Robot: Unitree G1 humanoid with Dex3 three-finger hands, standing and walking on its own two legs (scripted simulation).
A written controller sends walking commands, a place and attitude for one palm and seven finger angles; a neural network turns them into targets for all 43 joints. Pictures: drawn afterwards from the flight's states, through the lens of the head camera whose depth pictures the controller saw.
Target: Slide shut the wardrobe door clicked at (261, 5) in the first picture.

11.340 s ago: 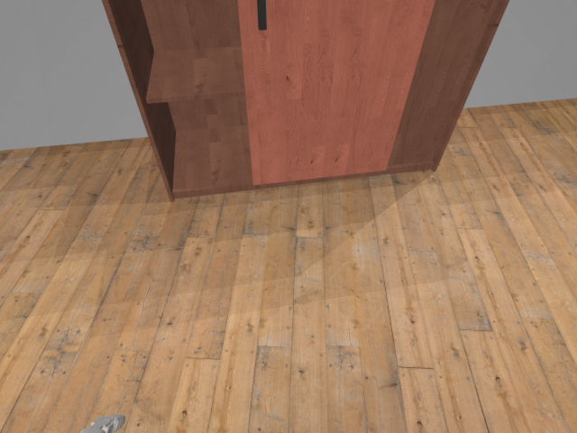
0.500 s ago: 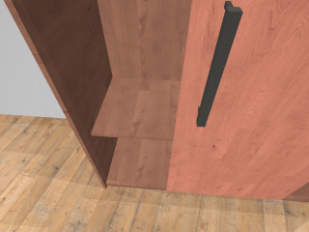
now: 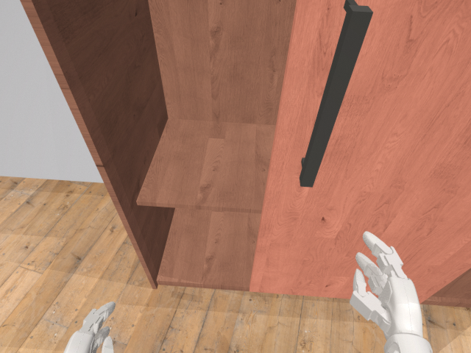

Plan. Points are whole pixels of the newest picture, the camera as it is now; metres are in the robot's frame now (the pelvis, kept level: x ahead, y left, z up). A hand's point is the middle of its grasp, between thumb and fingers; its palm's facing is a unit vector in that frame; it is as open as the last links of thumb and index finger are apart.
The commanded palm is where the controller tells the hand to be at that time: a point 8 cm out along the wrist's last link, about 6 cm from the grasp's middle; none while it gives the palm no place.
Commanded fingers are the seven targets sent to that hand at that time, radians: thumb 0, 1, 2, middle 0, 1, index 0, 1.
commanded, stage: raise the hand with hooked fingers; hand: right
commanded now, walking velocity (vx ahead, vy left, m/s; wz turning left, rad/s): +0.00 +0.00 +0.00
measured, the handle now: (324, 109) +0.48 -0.10 +0.20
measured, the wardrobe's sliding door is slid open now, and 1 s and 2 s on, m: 0.39 0.39 0.39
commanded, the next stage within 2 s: move the hooked fingers beside the handle in 1.84 s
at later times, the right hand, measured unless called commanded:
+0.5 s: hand (374, 293) +0.22 -0.17 +0.07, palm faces -0.09 +0.99 -0.12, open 10.7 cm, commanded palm +0.18 -0.24 +0.08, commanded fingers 0.00 0.01 -0.51 0.27 0.88 0.27 0.88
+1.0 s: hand (451, 234) +0.27 -0.25 +0.17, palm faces +0.08 +0.99 -0.09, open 13.5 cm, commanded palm +0.23 -0.28 +0.16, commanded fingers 0.00 0.50 -0.30 0.30 1.20 0.30 1.20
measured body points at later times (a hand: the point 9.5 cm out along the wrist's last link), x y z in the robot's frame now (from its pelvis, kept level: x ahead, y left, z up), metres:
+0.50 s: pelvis +0.00 +0.05 -0.02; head +0.02 +0.07 +0.43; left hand +0.20 +0.25 -0.10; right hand +0.22 -0.23 +0.08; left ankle -0.01 +0.13 -0.73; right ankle +0.03 -0.10 -0.72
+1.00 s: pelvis +0.01 +0.01 +0.00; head -0.01 +0.02 +0.45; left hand +0.20 +0.25 -0.04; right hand +0.26 -0.30 +0.17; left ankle -0.01 +0.13 -0.73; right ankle +0.04 -0.10 -0.73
